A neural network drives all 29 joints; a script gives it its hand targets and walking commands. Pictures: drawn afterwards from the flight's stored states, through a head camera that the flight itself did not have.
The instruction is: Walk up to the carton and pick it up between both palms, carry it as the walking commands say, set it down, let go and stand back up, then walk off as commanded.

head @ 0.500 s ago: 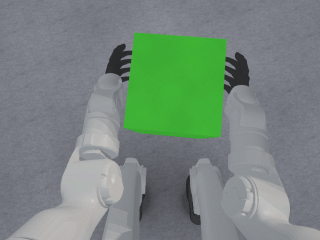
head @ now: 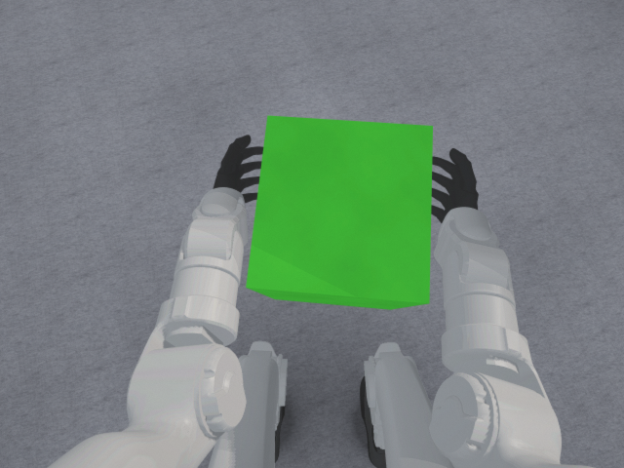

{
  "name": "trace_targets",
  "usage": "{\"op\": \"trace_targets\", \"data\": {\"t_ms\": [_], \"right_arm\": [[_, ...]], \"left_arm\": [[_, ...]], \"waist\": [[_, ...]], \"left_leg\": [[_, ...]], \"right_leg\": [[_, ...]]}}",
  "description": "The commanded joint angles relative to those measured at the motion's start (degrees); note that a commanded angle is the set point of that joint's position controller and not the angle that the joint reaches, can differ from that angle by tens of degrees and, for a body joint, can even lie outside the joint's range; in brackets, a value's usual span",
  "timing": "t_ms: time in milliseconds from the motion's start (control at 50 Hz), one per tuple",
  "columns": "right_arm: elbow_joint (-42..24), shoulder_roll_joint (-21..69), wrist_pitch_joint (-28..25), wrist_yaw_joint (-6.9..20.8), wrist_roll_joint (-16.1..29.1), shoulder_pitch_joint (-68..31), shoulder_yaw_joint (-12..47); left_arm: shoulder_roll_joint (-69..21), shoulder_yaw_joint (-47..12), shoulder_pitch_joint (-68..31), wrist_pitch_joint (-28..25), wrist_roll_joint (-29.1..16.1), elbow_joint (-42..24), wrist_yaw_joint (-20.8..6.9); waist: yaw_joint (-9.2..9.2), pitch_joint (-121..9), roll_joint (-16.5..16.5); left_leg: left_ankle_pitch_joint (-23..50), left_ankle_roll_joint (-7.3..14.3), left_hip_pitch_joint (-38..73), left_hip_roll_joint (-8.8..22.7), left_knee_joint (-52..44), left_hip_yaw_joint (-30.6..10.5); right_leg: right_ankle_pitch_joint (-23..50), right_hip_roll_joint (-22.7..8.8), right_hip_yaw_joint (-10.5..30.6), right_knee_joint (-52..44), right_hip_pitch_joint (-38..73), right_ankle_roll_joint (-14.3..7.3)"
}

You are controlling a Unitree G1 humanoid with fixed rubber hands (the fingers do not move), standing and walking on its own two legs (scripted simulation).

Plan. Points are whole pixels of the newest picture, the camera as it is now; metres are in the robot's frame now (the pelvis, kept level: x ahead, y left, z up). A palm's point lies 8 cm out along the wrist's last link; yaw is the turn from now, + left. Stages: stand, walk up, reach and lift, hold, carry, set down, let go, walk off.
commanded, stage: reach and lift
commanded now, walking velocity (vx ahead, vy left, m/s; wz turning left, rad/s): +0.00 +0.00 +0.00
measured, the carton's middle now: (339, 228) +0.44 -0.02 -0.12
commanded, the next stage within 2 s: none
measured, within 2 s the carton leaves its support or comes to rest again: neither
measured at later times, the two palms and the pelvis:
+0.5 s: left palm (218, 185) +0.43 +0.13 +0.03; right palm (488, 205) +0.41 -0.16 +0.04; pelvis +0.02 +0.00 +0.07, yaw +0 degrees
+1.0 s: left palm (199, 168) +0.41 +0.13 +0.11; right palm (532, 189) +0.39 -0.16 +0.12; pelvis +0.04 +0.00 +0.14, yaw +1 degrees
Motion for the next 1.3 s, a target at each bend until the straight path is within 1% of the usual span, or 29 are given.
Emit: {"op": "trace_targets", "data": {"t_ms": [0, 380, 800, 1060, 1280], "right_arm": [[5.02, 59.76, 0.20, 15.72, 9.43, -38.11, 34.50], [2.17, 61.75, -0.65, 16.91, 8.30, -26.86, 38.18], [-0.55, 61.96, -0.30, 18.24, 5.99, -15.88, 39.37], [-1.48, 62.75, 1.21, 18.62, 5.16, -9.79, 38.76], [-2.24, 61.93, 3.65, 18.43, 5.09, -7.06, 38.29]], "left_arm": [[-62.43, -28.16, -34.96, -2.72, -9.45, 0.36, -13.32], [-64.23, -31.09, -24.73, -3.73, -8.41, -2.56, -14.63], [-64.19, -32.25, -14.76, -3.47, -6.10, -5.52, -16.79], [-63.69, -32.83, -9.91, -1.88, -5.26, -7.87, -17.57], [-63.24, -33.22, -7.36, 0.55, -5.55, -10.11, -17.17]], "waist": [[-0.36, -48.39, 2.96], [-0.22, -41.86, 2.28], [-0.29, -32.93, 1.68], [-0.62, -27.48, 1.07], [-0.62, -20.89, 1.08]], "left_leg": [[11.25, -0.30, 32.77, -8.41, -11.59, 3.69], [15.90, 0.52, 44.07, -7.37, -22.55, 1.55], [21.88, 1.25, 58.33, -6.01, -37.20, 0.26], [24.60, 1.52, 67.47, -5.35, -45.64, -0.17], [24.60, 1.51, 74.76, -4.62, -52.08, -0.47]], "right_leg": [[11.24, 9.22, -5.59, -10.11, 25.55, -0.89], [16.04, 8.22, -3.36, -21.44, 37.75, -1.36], [22.98, 6.50, -1.61, -36.25, 54.07, -1.88], [26.53, 5.62, -1.00, -44.84, 64.73, -2.12], [26.95, 4.95, -0.72, -51.56, 73.13, -2.47]]}}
